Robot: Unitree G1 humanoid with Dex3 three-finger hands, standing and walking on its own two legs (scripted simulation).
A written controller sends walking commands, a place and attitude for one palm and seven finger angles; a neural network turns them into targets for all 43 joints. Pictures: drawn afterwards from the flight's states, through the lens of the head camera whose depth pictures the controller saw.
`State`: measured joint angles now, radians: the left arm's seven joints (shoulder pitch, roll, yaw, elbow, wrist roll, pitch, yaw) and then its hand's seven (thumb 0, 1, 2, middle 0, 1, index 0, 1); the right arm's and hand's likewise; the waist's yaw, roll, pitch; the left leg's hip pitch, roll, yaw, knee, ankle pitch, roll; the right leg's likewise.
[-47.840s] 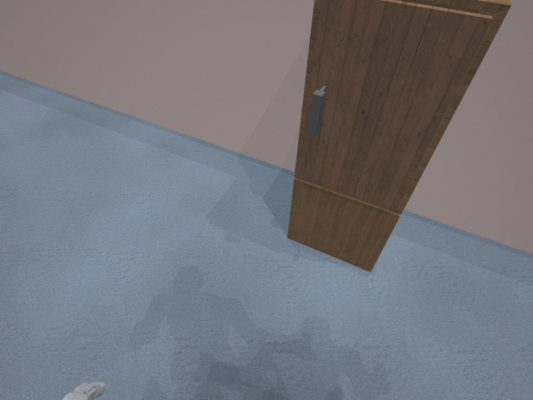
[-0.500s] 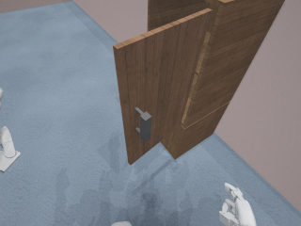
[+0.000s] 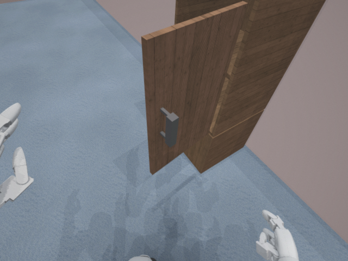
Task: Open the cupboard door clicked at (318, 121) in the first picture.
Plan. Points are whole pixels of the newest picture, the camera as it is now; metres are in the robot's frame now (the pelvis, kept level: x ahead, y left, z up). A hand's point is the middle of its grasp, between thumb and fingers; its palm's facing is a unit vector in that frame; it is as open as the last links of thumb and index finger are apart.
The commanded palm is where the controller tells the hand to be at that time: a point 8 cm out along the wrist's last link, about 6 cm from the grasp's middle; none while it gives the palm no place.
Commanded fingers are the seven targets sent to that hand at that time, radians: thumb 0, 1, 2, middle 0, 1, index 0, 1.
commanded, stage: step back with the hand held close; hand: left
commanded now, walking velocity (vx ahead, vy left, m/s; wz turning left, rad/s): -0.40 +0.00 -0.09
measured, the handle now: (167, 126) +0.49 +0.05 -0.03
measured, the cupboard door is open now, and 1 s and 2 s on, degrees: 98 98 98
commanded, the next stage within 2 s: stop stepping back and stand still in 0.22 s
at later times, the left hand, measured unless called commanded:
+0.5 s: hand (1, 237) +0.13 +0.24 +0.16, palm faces +0.28 -0.85 -0.45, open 7.4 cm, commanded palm +0.06 +0.29 +0.18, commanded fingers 0.00 0.90 0.90 -0.20 -0.30 -0.20 -0.30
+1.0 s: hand out of the picture +0.04 +0.26 +0.17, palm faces +0.37 -0.82 -0.44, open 7.4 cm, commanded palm -0.01 +0.30 +0.18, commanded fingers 0.00 0.90 0.90 -0.20 -0.30 -0.20 -0.30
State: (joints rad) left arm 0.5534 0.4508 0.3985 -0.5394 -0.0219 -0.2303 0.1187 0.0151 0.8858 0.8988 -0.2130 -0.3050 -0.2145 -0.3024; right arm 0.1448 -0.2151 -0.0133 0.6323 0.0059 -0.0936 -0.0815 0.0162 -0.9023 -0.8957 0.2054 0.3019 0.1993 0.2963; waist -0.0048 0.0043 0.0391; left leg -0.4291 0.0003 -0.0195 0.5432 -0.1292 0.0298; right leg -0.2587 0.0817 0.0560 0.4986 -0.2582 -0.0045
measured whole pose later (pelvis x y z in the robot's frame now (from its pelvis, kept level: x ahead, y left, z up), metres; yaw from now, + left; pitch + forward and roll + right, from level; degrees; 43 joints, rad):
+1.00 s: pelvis -0.17 +0.02 +0.00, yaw -5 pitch -2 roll +1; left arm 0.54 0.38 0.39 -0.44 -0.02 -0.20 0.15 0.02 0.89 0.90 -0.21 -0.30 -0.21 -0.30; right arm 0.27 -0.23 -0.01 0.67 -0.01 -0.16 -0.09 0.02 -0.90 -0.90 0.20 0.30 0.20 0.30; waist -0.01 -0.02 -0.03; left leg -0.22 0.05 0.06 0.51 -0.26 -0.02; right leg -0.26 0.00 -0.07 0.56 -0.27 -0.05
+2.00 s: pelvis -0.19 +0.04 +0.00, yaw -3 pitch +1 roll +0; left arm 0.25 0.35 0.12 0.33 0.03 -0.02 0.01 0.00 0.90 0.90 -0.20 -0.30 -0.20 -0.30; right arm 0.12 -0.30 0.00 0.80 -0.01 -0.05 0.01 0.01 -0.90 -0.90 0.20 0.30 0.20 0.30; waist 0.00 0.08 0.00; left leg -0.32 0.00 0.05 0.55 -0.24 0.02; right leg -0.34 -0.04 -0.08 0.57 -0.24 -0.01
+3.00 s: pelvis -0.18 +0.02 +0.02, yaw -3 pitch -2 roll +0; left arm 0.10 0.27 0.01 1.13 0.01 -0.02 0.00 0.01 0.90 0.90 -0.20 -0.30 -0.20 -0.30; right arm 0.14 -0.29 -0.01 1.12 -0.02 0.00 -0.01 0.01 -0.91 -0.90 0.20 0.30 0.20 0.30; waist -0.01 0.03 0.06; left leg -0.14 0.02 0.02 0.34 -0.16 -0.02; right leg -0.16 -0.01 -0.10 0.36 -0.17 -0.03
